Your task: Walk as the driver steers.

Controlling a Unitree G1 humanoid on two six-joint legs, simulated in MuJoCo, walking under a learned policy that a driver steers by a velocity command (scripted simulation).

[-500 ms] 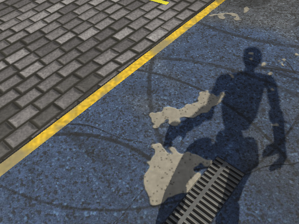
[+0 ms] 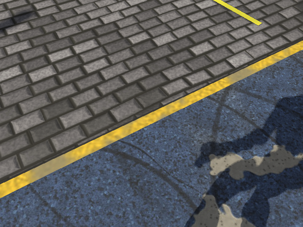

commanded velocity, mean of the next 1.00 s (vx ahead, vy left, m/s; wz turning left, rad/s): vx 0.36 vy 0.00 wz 0.43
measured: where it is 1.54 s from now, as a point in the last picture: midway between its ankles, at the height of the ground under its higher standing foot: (140, 210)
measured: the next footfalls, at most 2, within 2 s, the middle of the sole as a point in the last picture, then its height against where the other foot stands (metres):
right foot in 0.34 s outside the picture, level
left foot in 0.78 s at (108, 207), level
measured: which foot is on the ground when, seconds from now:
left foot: down 0.00-0.36, up 0.38-0.76, down 0.78-1.00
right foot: up 0.00-0.32, down 0.34-0.80, up 0.82-1.00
